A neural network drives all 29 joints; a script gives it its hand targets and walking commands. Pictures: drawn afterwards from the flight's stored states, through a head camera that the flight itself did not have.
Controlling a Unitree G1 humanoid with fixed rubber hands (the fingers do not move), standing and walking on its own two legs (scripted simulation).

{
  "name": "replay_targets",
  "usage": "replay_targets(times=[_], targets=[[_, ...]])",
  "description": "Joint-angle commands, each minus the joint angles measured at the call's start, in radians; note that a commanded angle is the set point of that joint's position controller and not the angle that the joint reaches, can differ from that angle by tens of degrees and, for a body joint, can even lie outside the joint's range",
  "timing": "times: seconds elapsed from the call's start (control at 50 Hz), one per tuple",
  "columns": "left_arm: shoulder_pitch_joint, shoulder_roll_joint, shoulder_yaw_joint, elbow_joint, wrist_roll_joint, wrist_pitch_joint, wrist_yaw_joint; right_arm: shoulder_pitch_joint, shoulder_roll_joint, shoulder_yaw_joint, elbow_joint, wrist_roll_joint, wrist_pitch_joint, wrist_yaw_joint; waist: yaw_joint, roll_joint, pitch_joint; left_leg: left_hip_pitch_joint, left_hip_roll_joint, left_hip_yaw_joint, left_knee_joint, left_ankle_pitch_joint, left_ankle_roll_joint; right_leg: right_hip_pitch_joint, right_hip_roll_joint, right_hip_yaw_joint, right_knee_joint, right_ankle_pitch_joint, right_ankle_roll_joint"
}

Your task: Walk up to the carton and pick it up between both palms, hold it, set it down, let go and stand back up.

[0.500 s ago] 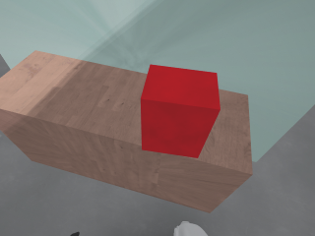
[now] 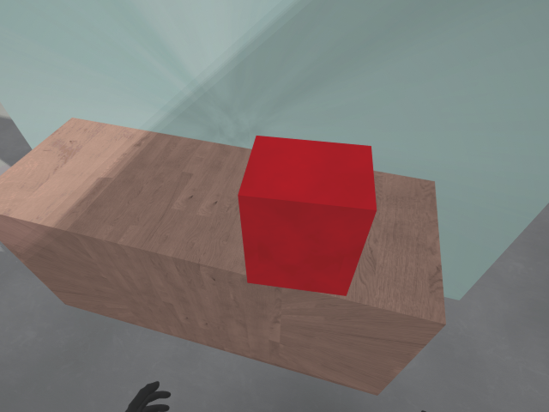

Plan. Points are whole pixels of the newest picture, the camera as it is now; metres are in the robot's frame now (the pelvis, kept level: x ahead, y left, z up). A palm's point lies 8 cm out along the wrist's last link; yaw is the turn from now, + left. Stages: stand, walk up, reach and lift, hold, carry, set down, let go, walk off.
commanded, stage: walk up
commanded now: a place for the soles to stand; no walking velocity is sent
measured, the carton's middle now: (303, 220) +0.49 -0.03 -0.04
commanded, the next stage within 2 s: none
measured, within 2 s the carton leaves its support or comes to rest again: neither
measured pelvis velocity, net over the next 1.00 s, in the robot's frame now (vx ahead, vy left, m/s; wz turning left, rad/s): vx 0.13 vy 0.04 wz -0.13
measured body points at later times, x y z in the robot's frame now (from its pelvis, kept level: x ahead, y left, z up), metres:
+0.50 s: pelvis +0.03 +0.01 +0.01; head +0.03 +0.00 +0.46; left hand +0.06 +0.27 -0.13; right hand +0.05 -0.26 -0.13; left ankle +0.00 +0.13 -0.72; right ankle +0.07 -0.10 -0.72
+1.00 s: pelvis +0.13 +0.04 -0.01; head +0.16 +0.04 +0.44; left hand +0.24 +0.28 -0.14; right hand +0.17 -0.21 -0.14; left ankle +0.20 +0.17 -0.72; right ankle +0.14 -0.09 -0.72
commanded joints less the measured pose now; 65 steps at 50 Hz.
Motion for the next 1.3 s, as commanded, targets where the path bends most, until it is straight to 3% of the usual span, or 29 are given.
replay_targets(times=[0.0,0.12,0.26,0.28,0.3,0.36,0.44,0.48,0.5,0.52,0.54,0.6,0.66,0.68,0.7,0.72,0.74,0.78,0.84,0.92,0.96,0.98,1.0,1.02,1.04,1.12,1.18,1.22,1.28], targets=[[-0.014,0.131,0.027,-0.048,-0.002,-0.019,0.003,0.017,-0.126,-0.03,-0.051,0.0,-0.013,0.001,0.001,0.035,-0.035,-0.077,0.089,-0.121,-0.196,-0.031,0.088,0.068,-0.103,0.169,-0.165,-0.041,-0.036],[0.027,0.13,0.02,-0.008,-0.004,-0.018,0.006,0.05,-0.129,-0.025,-0.007,0.005,-0.017,0.006,-0.012,-0.051,-0.053,-0.029,0.074,-0.116,-0.211,-0.107,0.083,0.048,-0.103,0.199,-0.236,-0.197,-0.031],[0.057,0.135,0.012,0.034,0.001,-0.024,0.008,0.031,-0.141,-0.018,0.025,-0.009,-0.024,0.002,0.004,0.022,-0.031,-0.037,0.099,-0.133,-0.245,0.024,0.082,0.074,-0.088,0.161,-0.182,-0.028,-0.024],[0.209,0.15,0.034,0.014,0.023,-0.041,0.004,0.128,-0.18,-0.046,0.037,-0.046,-0.02,0.017,0.016,0.052,-0.098,-0.02,0.058,-0.068,-0.225,-0.431,0.089,0.076,-0.079,0.227,-0.206,-0.446,-0.044],[0.213,0.184,0.051,0.029,0.025,-0.039,0.007,0.125,-0.198,-0.058,0.045,-0.05,-0.007,0.023,0.015,0.051,-0.023,-0.05,0.054,-0.077,-0.233,-0.562,0.088,0.004,-0.082,0.261,-0.243,-0.592,-0.044],[0.193,0.193,0.063,0.001,0.013,-0.041,0.018,0.142,-0.164,-0.047,0.044,-0.04,-0.003,0.034,-0.012,-0.066,0.078,-0.157,0.032,-0.056,-0.149,-0.345,0.077,0.002,-0.107,0.362,-0.285,-0.516,-0.055],[0.225,0.2,0.082,-0.012,0.02,-0.035,0.03,0.158,-0.137,-0.052,0.017,-0.055,-0.025,0.035,-0.011,-0.089,-0.006,-0.097,-0.025,-0.02,-0.066,-0.177,0.069,0.083,-0.195,0.514,-0.367,-0.591,-0.103],[0.149,0.182,0.077,-0.037,0.024,-0.027,0.028,0.226,-0.148,-0.059,0.012,-0.054,-0.035,0.029,-0.061,-0.059,-0.011,0.12,0.013,-0.105,-0.214,-0.208,0.098,-0.135,-0.112,0.38,-0.26,-0.497,-0.042],[0.05,0.132,0.057,-0.076,0.025,-0.027,0.02,0.293,-0.187,-0.071,0.029,-0.042,-0.038,0.022,-0.118,0.051,0.056,0.223,0.12,-0.255,-0.386,-0.322,0.132,-0.323,0.0,0.203,-0.054,-0.361,0.022],[0.064,0.04,0.029,-0.085,0.017,-0.035,0.012,0.31,-0.215,-0.081,0.064,-0.034,-0.034,0.005,-0.114,0.156,0.117,0.256,0.284,-0.479,-0.52,-0.486,0.205,-0.439,0.121,0.022,0.153,-0.234,0.055],[0.096,0.07,0.034,-0.093,0.041,-0.044,0.01,0.266,-0.232,-0.076,0.081,-0.041,-0.027,-0.01,-0.082,0.085,0.205,0.202,0.377,-0.507,-0.517,-0.44,0.249,-0.463,0.015,0.073,0.213,-0.24,0.036],[0.136,0.085,0.038,-0.111,0.036,-0.075,0.0,0.23,-0.224,-0.06,0.096,-0.06,-0.032,-0.003,-0.057,0.128,0.221,0.143,0.311,-0.301,-0.445,-0.172,0.246,-0.32,-0.031,0.08,0.102,-0.204,0.017],[0.242,0.06,0.039,-0.113,0.047,-0.102,0.001,0.165,-0.206,-0.041,0.103,-0.058,-0.035,0.014,0.034,0.104,0.097,-0.037,0.186,-0.041,-0.182,0.314,0.16,0.126,0.037,0.004,-0.091,0.13,-0.016],[0.345,0.087,0.052,-0.093,0.053,-0.102,0.013,0.17,-0.187,-0.028,0.098,-0.055,-0.033,0.019,0.074,0.051,0.008,-0.118,0.127,0.018,-0.047,0.337,0.115,0.312,0.033,0.065,-0.092,0.201,-0.033],[0.448,0.144,0.075,-0.081,0.065,-0.095,0.025,0.193,-0.145,-0.011,0.085,-0.049,-0.031,0.02,0.105,-0.067,-0.082,-0.237,0.051,0.083,0.161,0.228,0.059,0.47,-0.119,0.287,-0.113,0.247,-0.08],[0.506,0.232,0.102,-0.088,0.053,-0.082,0.041,0.257,-0.126,-0.011,0.057,-0.043,-0.013,0.013,0.098,-0.187,-0.126,-0.269,-0.058,0.063,0.391,-0.22,0.009,0.443,-0.366,0.674,-0.246,0.159,-0.198],[0.528,0.24,0.112,-0.062,0.016,-0.065,0.054,0.208,-0.187,-0.036,0.049,-0.044,0.015,0.005,0.113,-0.109,-0.106,-0.291,-0.022,-0.036,0.511,-0.382,0.007,0.39,-0.42,0.746,-0.276,-0.028,-0.291],[0.416,0.215,0.099,-0.101,0.008,-0.051,0.076,0.13,-0.184,-0.042,0.008,-0.047,0.029,0.003,0.106,-0.07,0.002,-0.438,0.017,-0.106,0.631,-0.304,0.0,0.342,-0.396,0.648,-0.293,-0.063,-0.291],[0.233,0.142,0.067,-0.128,0.022,-0.07,0.076,0.161,-0.137,-0.041,0.007,-0.04,0.019,0.003,0.031,-0.098,0.004,-0.29,0.065,-0.161,0.457,-0.199,-0.024,0.16,-0.331,0.412,-0.275,0.213,-0.246],[0.082,0.136,0.051,-0.127,0.031,-0.069,0.055,0.227,-0.064,-0.029,0.043,-0.027,0.009,0.004,-0.04,-0.149,-0.071,0.036,0.019,-0.048,0.101,0.043,-0.006,0.022,-0.201,0.149,-0.093,0.603,-0.154],[0.038,0.156,0.037,-0.118,0.023,-0.042,0.043,0.236,-0.091,-0.045,0.042,-0.026,-0.003,0.002,-0.07,-0.075,-0.089,0.182,-0.026,0.006,-0.075,0.391,0.022,-0.056,-0.147,0.095,0.034,0.473,-0.091],[0.075,0.134,0.027,-0.114,0.009,-0.035,0.035,0.204,-0.134,-0.054,0.011,-0.029,-0.01,0.001,-0.057,-0.008,-0.106,0.202,0.034,-0.084,-0.091,0.514,0.052,-0.102,-0.098,0.074,0.082,0.285,-0.045],[0.155,0.093,0.013,-0.114,-0.006,-0.026,0.032,0.141,-0.188,-0.064,-0.035,-0.028,-0.012,-0.002,-0.003,0.124,-0.118,0.122,0.225,-0.317,-0.189,0.517,0.111,-0.097,-0.019,0.019,0.179,-0.054,0.001],[0.18,0.095,0.024,-0.099,-0.006,0.004,0.052,0.086,-0.26,-0.088,-0.041,0.014,0.004,-0.004,-0.007,0.195,-0.101,-0.101,0.363,-0.432,-0.278,0.391,0.255,0.072,0.02,0.022,0.296,-0.394,0.033],[0.138,0.104,0.028,-0.082,0.007,0.023,0.057,0.002,-0.245,-0.085,-0.053,0.022,0.008,-0.01,0.005,0.181,-0.036,-0.175,0.367,-0.485,-0.307,0.283,0.29,0.067,-0.001,0.074,0.36,-0.414,0.045],[0.164,0.091,0.029,-0.036,0.016,0.005,0.05,-0.052,-0.202,-0.065,-0.061,-0.02,0.01,-0.018,0.014,0.222,-0.046,-0.048,0.248,-0.281,-0.179,0.547,0.202,0.052,-0.039,0.068,0.139,-0.259,0.042],[0.15,0.132,0.034,-0.034,0.022,-0.022,0.045,-0.05,-0.16,-0.047,-0.055,-0.013,0.007,0.004,0.015,0.142,-0.166,-0.038,0.18,-0.19,-0.072,0.502,0.119,0.223,-0.081,0.147,-0.076,0.163,0.002],[0.084,0.167,0.041,-0.027,-0.012,-0.02,0.034,-0.049,-0.116,-0.033,-0.055,0.014,0.015,0.005,-0.034,0.053,-0.15,0.036,0.098,-0.122,-0.129,0.232,0.097,0.085,-0.09,0.164,-0.058,0.037,-0.034],[0.075,0.13,0.026,-0.023,0.003,-0.016,0.028,-0.106,-0.167,-0.044,-0.036,0.005,0.022,0.001,-0.004,0.062,-0.074,-0.006,0.128,-0.158,-0.166,0.224,0.103,0.087,-0.066,0.133,-0.085,0.008,-0.015]])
